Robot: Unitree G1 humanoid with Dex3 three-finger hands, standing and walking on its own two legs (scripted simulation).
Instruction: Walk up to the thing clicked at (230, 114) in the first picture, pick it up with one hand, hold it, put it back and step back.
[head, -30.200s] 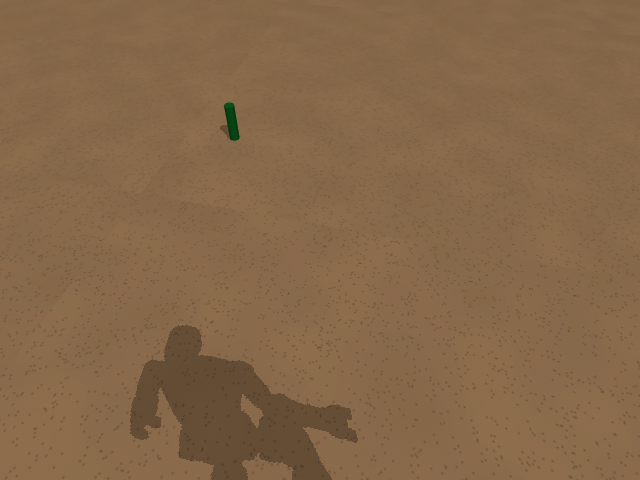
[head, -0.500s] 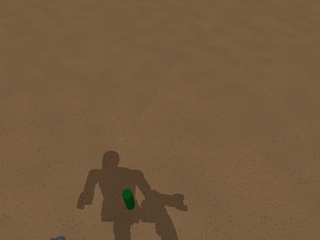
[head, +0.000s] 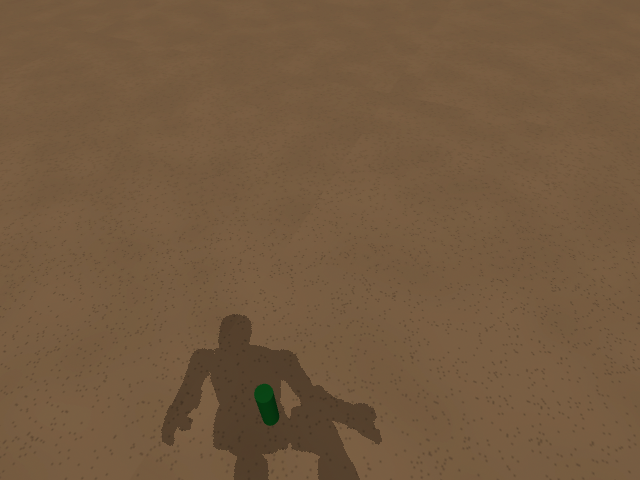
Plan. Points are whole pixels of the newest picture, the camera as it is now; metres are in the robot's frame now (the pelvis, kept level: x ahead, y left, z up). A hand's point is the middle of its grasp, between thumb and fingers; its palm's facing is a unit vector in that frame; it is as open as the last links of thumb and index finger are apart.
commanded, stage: stand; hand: left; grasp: from the side
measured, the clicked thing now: (267, 405) +0.43 +0.17 -0.68
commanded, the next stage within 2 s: step back in 1.30 s
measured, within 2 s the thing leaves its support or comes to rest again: neither
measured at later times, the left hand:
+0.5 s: hand out of the picture +0.07 +0.24 -0.16, palm faces -0.03 -0.94 -0.34, open 7.4 cm
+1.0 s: hand out of the picture +0.09 +0.25 -0.16, palm faces -0.02 -0.94 -0.34, open 7.4 cm
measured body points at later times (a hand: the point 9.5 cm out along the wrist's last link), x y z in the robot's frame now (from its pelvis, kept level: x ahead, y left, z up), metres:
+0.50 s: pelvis +0.01 +0.00 +0.00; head +0.01 -0.01 +0.45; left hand +0.07 +0.29 -0.13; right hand +0.06 -0.30 -0.14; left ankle +0.02 +0.13 -0.74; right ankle +0.03 -0.14 -0.74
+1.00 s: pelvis +0.02 +0.00 +0.00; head +0.03 +0.00 +0.45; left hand +0.09 +0.30 -0.13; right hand +0.09 -0.30 -0.13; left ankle +0.02 +0.13 -0.74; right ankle +0.03 -0.14 -0.74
